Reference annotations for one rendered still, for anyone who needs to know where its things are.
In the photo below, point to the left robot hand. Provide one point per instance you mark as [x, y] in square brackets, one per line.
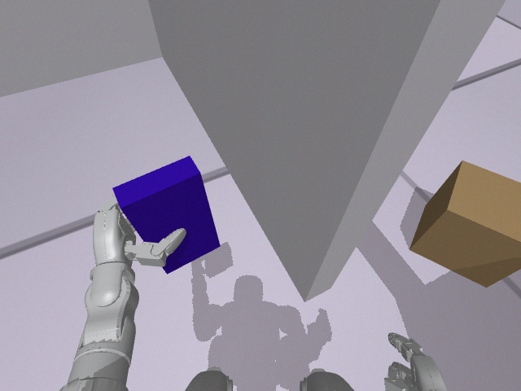
[114, 239]

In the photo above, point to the right robot hand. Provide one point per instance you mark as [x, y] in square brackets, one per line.
[424, 374]

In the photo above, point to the left robot arm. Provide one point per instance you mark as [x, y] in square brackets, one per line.
[106, 346]

